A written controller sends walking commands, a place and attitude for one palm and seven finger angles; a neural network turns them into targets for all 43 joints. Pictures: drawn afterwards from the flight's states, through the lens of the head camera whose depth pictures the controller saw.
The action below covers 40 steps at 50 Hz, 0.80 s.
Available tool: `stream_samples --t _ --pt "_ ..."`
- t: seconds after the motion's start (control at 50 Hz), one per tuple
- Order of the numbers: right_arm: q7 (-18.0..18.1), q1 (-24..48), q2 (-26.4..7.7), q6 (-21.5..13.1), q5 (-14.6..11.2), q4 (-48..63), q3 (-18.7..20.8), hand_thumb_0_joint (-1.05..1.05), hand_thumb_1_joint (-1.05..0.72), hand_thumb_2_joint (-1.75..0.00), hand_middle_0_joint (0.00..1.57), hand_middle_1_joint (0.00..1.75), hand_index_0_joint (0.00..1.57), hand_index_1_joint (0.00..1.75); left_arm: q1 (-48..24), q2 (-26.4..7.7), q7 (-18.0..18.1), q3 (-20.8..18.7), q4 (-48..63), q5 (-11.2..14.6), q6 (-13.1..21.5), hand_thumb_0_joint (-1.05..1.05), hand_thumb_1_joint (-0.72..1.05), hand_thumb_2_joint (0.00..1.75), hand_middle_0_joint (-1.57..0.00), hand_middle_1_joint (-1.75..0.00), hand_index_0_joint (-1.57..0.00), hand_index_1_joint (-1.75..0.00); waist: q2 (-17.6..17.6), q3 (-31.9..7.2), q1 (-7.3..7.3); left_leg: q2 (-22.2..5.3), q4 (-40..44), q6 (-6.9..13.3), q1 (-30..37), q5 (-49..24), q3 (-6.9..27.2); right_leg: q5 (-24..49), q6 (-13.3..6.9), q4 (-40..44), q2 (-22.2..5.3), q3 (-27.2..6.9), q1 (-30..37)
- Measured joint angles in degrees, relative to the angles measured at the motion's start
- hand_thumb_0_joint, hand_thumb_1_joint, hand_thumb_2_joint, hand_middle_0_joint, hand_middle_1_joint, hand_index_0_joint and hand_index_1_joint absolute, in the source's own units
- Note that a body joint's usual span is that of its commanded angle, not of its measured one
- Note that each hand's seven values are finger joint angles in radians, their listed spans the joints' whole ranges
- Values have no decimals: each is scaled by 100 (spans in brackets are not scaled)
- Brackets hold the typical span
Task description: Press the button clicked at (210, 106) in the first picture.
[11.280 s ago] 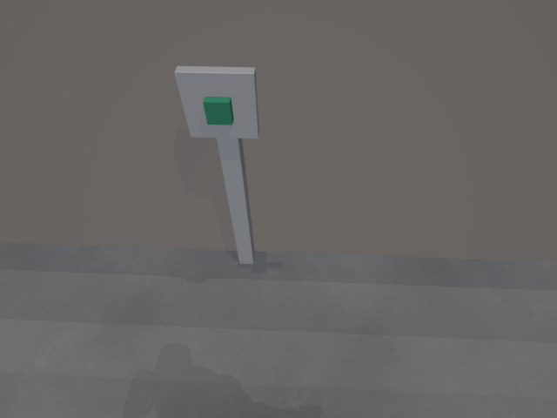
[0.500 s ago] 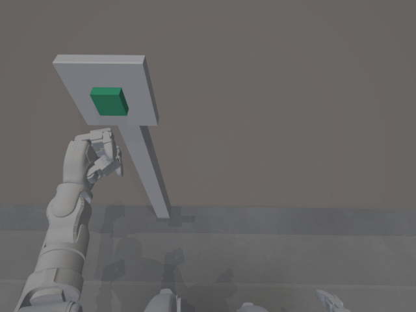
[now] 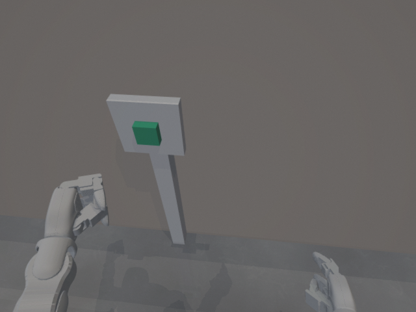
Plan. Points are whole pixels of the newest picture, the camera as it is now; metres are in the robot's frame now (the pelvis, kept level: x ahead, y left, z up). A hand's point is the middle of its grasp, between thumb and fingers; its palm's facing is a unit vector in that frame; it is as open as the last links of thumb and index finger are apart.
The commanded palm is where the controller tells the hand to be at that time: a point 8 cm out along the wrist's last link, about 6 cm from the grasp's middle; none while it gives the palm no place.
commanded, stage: draw the hand back to the body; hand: left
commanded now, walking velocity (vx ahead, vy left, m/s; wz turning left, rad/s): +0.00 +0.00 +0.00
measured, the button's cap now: (147, 132) +0.54 +0.20 +0.03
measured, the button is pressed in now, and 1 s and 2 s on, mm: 0 0 0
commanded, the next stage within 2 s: step back with the hand held close in 0.80 s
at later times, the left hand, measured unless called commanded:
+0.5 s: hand (47, 209) +0.22 +0.24 +0.17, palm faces +0.37 -0.84 -0.40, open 3.1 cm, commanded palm +0.16 +0.29 +0.20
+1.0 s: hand (40, 219) +0.20 +0.24 +0.19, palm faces +0.40 -0.82 -0.41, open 3.1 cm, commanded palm +0.15 +0.27 +0.20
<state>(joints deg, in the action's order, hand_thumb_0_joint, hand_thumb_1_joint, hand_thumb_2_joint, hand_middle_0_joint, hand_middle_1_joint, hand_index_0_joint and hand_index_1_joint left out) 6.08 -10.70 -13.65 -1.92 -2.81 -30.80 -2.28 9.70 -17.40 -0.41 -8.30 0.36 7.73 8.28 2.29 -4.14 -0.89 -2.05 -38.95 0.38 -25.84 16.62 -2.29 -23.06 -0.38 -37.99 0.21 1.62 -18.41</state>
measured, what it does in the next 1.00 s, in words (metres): stands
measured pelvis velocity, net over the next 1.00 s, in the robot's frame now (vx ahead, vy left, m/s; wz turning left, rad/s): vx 0.01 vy -0.01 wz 0.00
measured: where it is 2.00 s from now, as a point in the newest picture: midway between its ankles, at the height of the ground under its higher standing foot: outside the picture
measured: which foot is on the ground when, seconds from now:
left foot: down 0.00-1.00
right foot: down 0.00-1.00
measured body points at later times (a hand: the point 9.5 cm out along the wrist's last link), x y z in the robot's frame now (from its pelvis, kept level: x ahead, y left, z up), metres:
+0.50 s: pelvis +0.03 +0.01 +0.02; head +0.01 -0.02 +0.47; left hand +0.19 +0.29 +0.20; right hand +0.22 -0.20 -0.06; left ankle +0.04 +0.12 -0.72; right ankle -0.04 -0.12 -0.72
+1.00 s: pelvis +0.01 -0.01 +0.02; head -0.01 -0.03 +0.47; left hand +0.17 +0.28 +0.21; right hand +0.21 -0.23 -0.06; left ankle +0.04 +0.12 -0.72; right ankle -0.04 -0.12 -0.72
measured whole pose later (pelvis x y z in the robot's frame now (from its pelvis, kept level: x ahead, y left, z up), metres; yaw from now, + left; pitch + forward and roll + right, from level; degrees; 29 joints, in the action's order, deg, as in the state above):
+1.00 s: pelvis +0.01 -0.01 +0.02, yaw +0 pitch -3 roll -1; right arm 4.9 -10.8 -13.5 -2.6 0.1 -34.3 -1.3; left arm 30.8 -19.2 5.8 -17.6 26.7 3.6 6.3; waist 4.5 -0.7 -3.0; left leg -2.6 -25.8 -0.1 -10.5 12.2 -2.3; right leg -16.1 -0.6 -20.6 1.3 1.7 -1.3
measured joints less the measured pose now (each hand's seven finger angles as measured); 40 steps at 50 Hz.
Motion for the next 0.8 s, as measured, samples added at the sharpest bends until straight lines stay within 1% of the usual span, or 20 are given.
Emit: stream_samples --t 0.04,0.1,0.22,0.4,0.58,0.66,0.8 --pt "20 57 37 10 32 -13 -34 1 -91 -90 20 30 20 30 208 -7 213 12 253 -104 -144 2 89 90 -130 -150 -130 -150 1 61 -47 21 210 11 233 -65 -11 86 14 241 -15 -5 244" --pt "28 100 75 18 72 -61 -82 1 -91 -90 21 30 20 30 487 -17 431 -10 603 -215 -330 2 89 90 -130 -150 -130 -150 4 139 -118 52 493 24 571 -140 -24 198 34 581 -36 -12 604" --pt "-30 95 105 -12 160 -173 -137 1 -90 -90 21 30 20 30 987 -13 630 -112 1311 -318 -535 2 89 90 -130 -150 -130 -150 41 257 -223 125 948 55 1132 -244 -69 356 77 1107 -98 -42 1186" --pt "-164 9 118 -22 256 -277 -110 1 -90 -90 21 30 20 30 1654 -94 655 -437 2183 -366 -612 2 89 90 -130 -150 -130 -150 74 325 -261 168 1320 60 1577 -319 -126 466 96 1508 -136 -88 1623" --pt "-196 -86 55 -78 270 -330 21 1 -90 -90 21 30 20 30 2275 -251 626 -856 2893 -354 -467 2 89 90 -130 -150 -131 -150 164 284 -310 121 1354 25 1692 -312 -116 496 67 1610 -86 -83 1766" --pt "-168 -65 34 -69 273 -354 60 1 -91 -90 21 30 20 30 2241 -154 619 -871 2773 -346 -420 1 89 90 -130 -150 -131 -150 181 333 -323 111 1392 8 1718 -364 -80 517 47 1617 -69 -49 1790" --pt "-94 -57 42 -147 295 -409 75 1 -91 -90 21 30 20 30 2119 -31 638 -733 2557 -378 -459 1 89 90 -131 -150 -131 -150 134 409 -327 53 1427 -40 1738 -439 -41 572 -10 1636 -6 -18 1808"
